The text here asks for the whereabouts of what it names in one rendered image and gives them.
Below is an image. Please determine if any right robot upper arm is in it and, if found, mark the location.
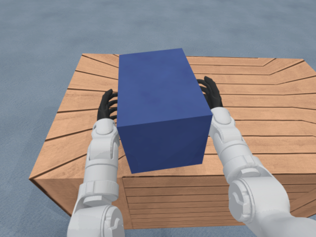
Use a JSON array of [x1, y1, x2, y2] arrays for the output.
[[228, 177, 316, 237]]

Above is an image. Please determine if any right robot forearm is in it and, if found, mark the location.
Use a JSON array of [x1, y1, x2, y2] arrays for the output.
[[209, 107, 290, 204]]

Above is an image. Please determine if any left robot hand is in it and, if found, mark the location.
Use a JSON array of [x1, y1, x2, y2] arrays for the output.
[[97, 89, 118, 121]]

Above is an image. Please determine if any left robot upper arm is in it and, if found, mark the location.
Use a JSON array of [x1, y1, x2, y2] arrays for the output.
[[68, 205, 125, 237]]

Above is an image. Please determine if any carton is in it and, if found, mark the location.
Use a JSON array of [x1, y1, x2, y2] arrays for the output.
[[117, 48, 213, 174]]

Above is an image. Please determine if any pedestal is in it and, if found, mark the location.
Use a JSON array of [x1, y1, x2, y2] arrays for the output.
[[29, 53, 316, 230]]

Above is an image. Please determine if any left robot forearm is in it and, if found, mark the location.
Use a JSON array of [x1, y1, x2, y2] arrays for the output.
[[67, 118, 120, 237]]

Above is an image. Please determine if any right robot hand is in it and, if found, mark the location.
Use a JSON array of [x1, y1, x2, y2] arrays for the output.
[[197, 76, 223, 109]]

